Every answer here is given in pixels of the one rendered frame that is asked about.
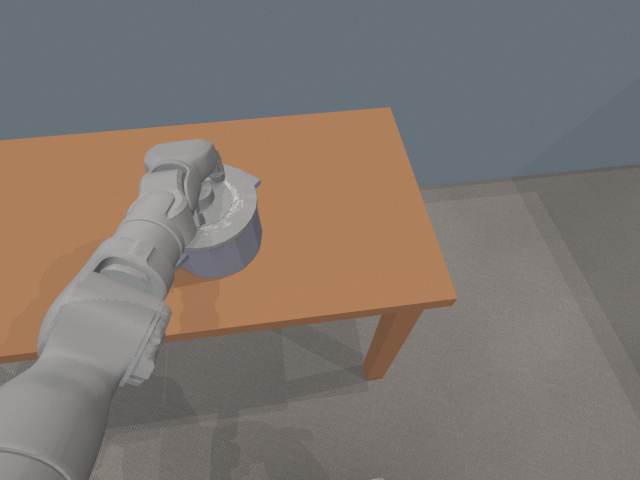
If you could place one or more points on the knob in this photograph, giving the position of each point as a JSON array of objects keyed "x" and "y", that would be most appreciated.
[{"x": 206, "y": 195}]

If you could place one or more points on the robot left forearm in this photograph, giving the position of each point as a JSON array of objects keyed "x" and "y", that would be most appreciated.
[{"x": 147, "y": 244}]

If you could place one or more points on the pot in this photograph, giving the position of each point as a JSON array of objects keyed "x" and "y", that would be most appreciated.
[{"x": 227, "y": 259}]

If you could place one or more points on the left robot hand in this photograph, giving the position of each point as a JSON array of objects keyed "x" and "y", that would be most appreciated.
[{"x": 198, "y": 153}]

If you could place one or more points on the lid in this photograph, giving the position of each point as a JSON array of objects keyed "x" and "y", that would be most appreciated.
[{"x": 230, "y": 214}]

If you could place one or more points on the table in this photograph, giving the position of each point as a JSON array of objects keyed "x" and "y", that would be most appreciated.
[{"x": 345, "y": 231}]

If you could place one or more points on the robot left upper arm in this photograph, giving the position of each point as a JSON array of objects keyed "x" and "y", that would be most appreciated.
[{"x": 53, "y": 416}]

